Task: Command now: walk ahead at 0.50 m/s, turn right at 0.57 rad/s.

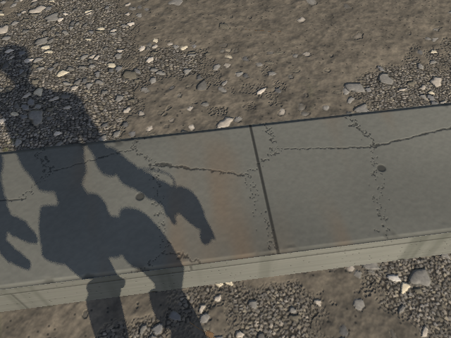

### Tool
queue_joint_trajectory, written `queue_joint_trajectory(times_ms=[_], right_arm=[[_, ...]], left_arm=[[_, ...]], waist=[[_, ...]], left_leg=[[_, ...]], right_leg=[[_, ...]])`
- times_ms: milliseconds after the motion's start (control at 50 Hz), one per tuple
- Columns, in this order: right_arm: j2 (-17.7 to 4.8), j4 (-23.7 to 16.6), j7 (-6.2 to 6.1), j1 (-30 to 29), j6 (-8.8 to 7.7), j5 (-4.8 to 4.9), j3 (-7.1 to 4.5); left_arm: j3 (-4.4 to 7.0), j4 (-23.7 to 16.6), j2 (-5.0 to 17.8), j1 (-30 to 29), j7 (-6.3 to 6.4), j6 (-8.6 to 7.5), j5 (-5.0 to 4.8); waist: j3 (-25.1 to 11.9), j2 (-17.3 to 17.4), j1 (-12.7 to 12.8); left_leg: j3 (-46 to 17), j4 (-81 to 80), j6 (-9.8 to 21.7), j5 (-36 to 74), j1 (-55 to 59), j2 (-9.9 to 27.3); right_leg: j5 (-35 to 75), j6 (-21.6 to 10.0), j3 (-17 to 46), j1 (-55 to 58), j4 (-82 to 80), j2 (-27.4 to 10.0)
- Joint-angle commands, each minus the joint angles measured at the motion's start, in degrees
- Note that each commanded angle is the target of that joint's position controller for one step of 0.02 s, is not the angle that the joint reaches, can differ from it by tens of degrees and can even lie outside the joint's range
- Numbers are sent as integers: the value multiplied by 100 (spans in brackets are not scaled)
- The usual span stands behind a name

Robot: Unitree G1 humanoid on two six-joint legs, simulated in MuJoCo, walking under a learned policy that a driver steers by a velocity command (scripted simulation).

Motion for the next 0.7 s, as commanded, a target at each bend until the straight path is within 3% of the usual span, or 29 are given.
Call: queue_joint_trajectory(times_ms=[20, 100, 200, 240, 260, 280, 300, 320, 340, 360, 380, 420, 480, 540, 600, 620, 660, 680, 700], right_arm=[[-453, -263, 9, 152, 57, -22, -110], [-441, -460, 38, -695, 12, 40, -81], [-452, -543, 60, -1070, -101, 98, -49], [-570, -471, 18, -753, -154, 79, -88], [-654, -343, -20, -345, -196, 69, -130], [-760, -131, -85, 319, -275, 33, -185], [-1119, -51, -169, 1145, -331, -63, -262], [-1832, 53, -173, 1475, -268, -95, -448], [-1445, 90, -109, 1148, -183, 43, -407], [-955, -10, -65, 702, -165, 88, -286], [-668, -20, -40, 425, -168, 99, -211], [-444, 103, -70, 388, -239, 104, -116], [-547, 352, -39, 694, -373, 149, -137], [-547, 536, -47, 854, -365, 188, -132], [-564, 649, -50, 934, -322, 169, -121], [-522, 707, -45, 1053, -298, 140, -107], [-534, 806, -64, 1197, -259, 152, -111], [-594, 819, -70, 1150, -247, 167, -126], [-633, 799, -95, 1003, -223, 193, -128]], left_arm=[[217, -239, 909, 120, 22, -150, 0], [229, -92, 914, 433, 32, -154, 3], [198, 71, 882, 666, 99, -197, 67], [194, 92, 945, 546, 141, -228, 79], [192, 107, 980, 460, 154, -244, 74], [143, 142, 876, 424, 147, -271, 66], [41, 14, 605, 390, 130, -321, 34], [-37, -102, 211, 1042, 128, -331, -138], [-5, 69, 576, 1003, 162, -269, 70], [13, 117, 627, 679, 131, -230, 126], [-16, 92, 570, 388, 83, -228, 117], [-65, 47, 435, 121, 23, -155, 205], [-127, 74, 312, 62, -14, -97, 252], [-224, -112, 187, -621, -63, -94, 258], [-354, -226, -11, -1187, -67, -95, 190], [-389, -207, -98, -1218, -24, -77, 148], [-406, -160, -70, -1063, 79, -103, 123], [-391, -143, -22, -994, 126, -129, 138], [-356, -72, 26, -596, 192, -150, 169]], waist=[[-410, -377, -103], [-175, -523, 229], [-260, -591, 372], [-310, -629, 179], [-429, -585, -35], [-737, -332, -370], [-1421, 181, -724], [-1804, 1616, -491], [-1432, 1006, -301], [-807, 340, -193], [-518, 115, -158], [-324, 357, -72], [-559, 393, -7], [-365, 398, -113], [-355, 453, -224], [-417, 626, -258], [-495, 578, -212], [-488, 506, -138], [-650, 461, 95]], left_leg=[[65, -605, -153, 466, -245, 33], [38, -1840, -236, 1398, -466, -65], [147, -2809, -71, 1614, 160, -331], [145, -3062, 92, 1303, 746, -416], [219, -3273, 194, 1082, 1247, -537], [213, -3667, 345, 1126, 2055, -546], [-810, -3882, 637, 539, 3140, 433], [-3205, -4509, 1363, 204, 4289, 1676], [-3840, -4799, 1417, -452, 3835, 1735], [-3054, -4827, 1315, -754, 3176, 1468], [-2379, -4951, 1194, -371, 2756, 1165], [-1347, -5064, 989, 1195, 2378, 720], [-748, -4952, 1111, 2909, 2489, 619], [-435, -5140, 1176, 3017, 2524, 537], [-82, -4990, 1068, 3705, 2377, 371], [-108, -4788, 1091, 4088, 2363, 390], [-250, -4507, 1161, 4536, 2282, 480], [-356, -4283, 1168, 4842, 2302, 510], [-467, -3768, 1204, 5470, 2391, 525]], right_leg=[[970, -939, 1548, 267, -1171, -1450], [546, -743, 1613, 475, -1217, -1315], [1561, -472, 1587, 813, -755, -1419], [1918, -306, 1727, 856, -496, -1557], [2457, -229, 1697, 876, -90, -1507], [2913, -96, 1451, 819, 828, -1198], [2158, 77, 1119, 304, 2209, -869], [-902, 312, 441, -1338, 3781, 135], [-1937, 238, 669, -1882, 4258, -121], [-1505, 203, 792, -1887, 4377, -395], [-1172, 222, 704, -1815, 4201, -584], [-869, 319, 538, -1613, 3890, -751], [-670, 479, 315, -1587, 3804, -728], [-353, 644, -7, -1886, 3008, -920], [-63, 688, -366, -1410, 1949, -881], [-183, 664, -556, -1191, 1952, -776], [-62, 563, -574, -783, 1742, -643], [-132, 505, -561, -615, 1552, -566], [-370, 392, -600, -271, 1361, -447]])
